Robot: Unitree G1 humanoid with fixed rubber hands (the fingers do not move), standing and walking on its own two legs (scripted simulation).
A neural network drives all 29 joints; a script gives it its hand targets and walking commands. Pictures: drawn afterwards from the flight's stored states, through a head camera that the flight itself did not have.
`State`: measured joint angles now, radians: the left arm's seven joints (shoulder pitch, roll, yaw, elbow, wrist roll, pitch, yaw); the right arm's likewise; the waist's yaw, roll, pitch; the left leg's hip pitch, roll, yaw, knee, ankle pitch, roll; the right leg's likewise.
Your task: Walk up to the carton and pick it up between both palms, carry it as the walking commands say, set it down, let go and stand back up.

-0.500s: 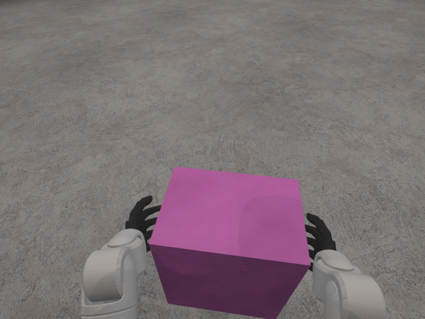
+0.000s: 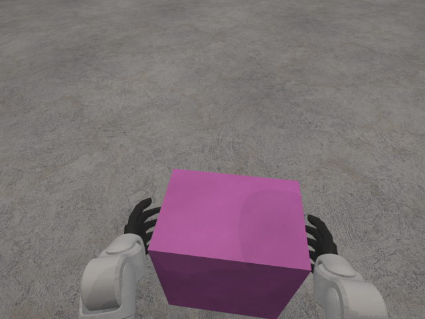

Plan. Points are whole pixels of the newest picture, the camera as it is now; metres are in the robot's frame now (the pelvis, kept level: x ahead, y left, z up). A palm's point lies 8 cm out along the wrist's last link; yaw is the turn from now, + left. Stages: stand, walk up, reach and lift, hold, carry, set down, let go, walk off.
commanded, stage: carry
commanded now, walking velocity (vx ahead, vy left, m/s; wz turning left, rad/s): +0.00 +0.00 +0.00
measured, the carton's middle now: (227, 248) +0.28 +0.01 +0.02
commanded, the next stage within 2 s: none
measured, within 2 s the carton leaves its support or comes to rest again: neither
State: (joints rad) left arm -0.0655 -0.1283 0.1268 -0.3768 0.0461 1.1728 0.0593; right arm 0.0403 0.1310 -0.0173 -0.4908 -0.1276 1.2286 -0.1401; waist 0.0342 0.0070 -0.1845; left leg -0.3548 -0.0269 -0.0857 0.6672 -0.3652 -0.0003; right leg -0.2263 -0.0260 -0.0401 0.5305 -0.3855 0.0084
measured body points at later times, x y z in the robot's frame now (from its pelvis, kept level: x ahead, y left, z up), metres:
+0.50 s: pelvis +0.00 +0.01 -0.01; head +0.00 +0.00 +0.44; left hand +0.26 +0.17 +0.07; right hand +0.25 -0.14 +0.06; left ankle -0.03 +0.14 -0.73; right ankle -0.12 -0.11 -0.73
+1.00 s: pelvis -0.05 -0.01 -0.01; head -0.07 -0.02 +0.44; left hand +0.20 +0.15 +0.07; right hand +0.19 -0.16 +0.06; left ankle -0.03 +0.13 -0.73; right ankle -0.12 -0.11 -0.73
